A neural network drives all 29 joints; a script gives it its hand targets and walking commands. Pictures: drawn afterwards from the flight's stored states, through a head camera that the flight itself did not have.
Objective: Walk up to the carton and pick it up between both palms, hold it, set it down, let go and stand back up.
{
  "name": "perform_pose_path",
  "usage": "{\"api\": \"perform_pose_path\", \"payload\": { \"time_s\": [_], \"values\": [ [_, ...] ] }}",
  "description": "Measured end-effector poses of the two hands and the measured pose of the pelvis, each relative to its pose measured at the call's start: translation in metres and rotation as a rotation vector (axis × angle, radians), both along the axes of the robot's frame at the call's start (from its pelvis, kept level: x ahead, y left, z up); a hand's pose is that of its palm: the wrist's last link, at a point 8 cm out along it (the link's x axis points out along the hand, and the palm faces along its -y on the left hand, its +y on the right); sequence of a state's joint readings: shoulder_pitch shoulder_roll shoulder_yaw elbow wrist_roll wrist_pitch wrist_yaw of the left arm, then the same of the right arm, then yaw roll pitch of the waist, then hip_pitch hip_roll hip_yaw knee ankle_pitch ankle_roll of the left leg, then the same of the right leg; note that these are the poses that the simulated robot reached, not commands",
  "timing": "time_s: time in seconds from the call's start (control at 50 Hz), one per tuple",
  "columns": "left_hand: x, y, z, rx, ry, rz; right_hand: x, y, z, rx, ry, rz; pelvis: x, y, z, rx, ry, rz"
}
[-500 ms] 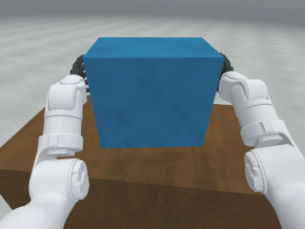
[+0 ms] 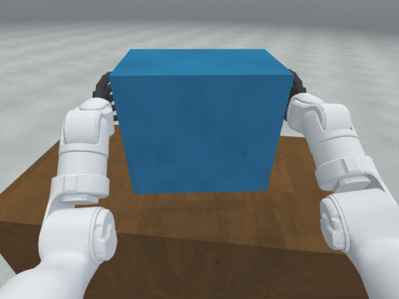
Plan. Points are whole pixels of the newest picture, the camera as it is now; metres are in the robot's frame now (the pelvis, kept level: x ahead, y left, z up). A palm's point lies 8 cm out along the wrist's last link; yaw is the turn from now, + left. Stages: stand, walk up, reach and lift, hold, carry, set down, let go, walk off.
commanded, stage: hold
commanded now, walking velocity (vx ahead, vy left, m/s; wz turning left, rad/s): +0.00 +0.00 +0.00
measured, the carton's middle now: (199, 121) +0.38 +0.00 +0.25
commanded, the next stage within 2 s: none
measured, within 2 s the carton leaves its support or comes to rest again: neither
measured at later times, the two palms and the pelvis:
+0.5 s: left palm (102, 109) +0.37 +0.18 +0.28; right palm (294, 105) +0.37 -0.18 +0.29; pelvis +0.00 +0.00 +0.00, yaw +0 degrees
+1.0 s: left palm (102, 110) +0.37 +0.18 +0.28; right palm (292, 106) +0.37 -0.18 +0.29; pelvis +0.00 +0.00 +0.00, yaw +0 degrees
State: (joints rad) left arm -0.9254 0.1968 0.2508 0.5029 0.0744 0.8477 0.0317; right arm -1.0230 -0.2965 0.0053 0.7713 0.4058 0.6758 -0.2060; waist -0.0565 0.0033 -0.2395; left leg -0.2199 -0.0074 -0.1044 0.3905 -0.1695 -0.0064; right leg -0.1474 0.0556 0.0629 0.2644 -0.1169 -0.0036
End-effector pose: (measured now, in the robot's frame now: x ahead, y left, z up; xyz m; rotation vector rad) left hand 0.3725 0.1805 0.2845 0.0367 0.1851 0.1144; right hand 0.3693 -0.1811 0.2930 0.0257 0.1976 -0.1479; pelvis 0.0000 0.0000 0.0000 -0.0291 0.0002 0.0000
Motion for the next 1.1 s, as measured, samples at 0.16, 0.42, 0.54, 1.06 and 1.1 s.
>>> {"api": "perform_pose_path", "payload": {
  "time_s": [0.16,0.42,0.54,1.06,1.1],
  "values": [
    [-0.0017,0.0001,0.0029,-0.007,-0.004,0.005,-0.0007,0.0001,0.0013,-0.008,-0.003,0.005,0.0003,-0.0010,0.0003,0.000,-0.010,0.001],
    [-0.0026,-0.0007,-0.0005,-0.004,0.004,0.002,-0.0028,-0.0007,-0.0023,-0.009,0.005,0.002,-0.0025,-0.0023,-0.0001,0.000,-0.005,0.002],
    [-0.0025,0.0017,0.0011,-0.008,0.003,0.004,-0.0014,0.0017,0.0016,-0.008,0.005,0.004,-0.0032,-0.0022,-0.0001,0.001,0.001,0.001],
    [0.0001,0.0021,-0.0019,0.002,0.009,0.006,0.0018,0.0020,-0.0042,-0.008,0.012,0.007,-0.0015,-0.0003,0.0000,0.000,0.001,0.003],
    [0.0005,0.0022,-0.0019,0.002,0.009,0.006,0.0025,0.0022,-0.0039,-0.008,0.012,0.008,-0.0013,-0.0004,0.0001,0.000,0.001,0.004]
  ]
}}
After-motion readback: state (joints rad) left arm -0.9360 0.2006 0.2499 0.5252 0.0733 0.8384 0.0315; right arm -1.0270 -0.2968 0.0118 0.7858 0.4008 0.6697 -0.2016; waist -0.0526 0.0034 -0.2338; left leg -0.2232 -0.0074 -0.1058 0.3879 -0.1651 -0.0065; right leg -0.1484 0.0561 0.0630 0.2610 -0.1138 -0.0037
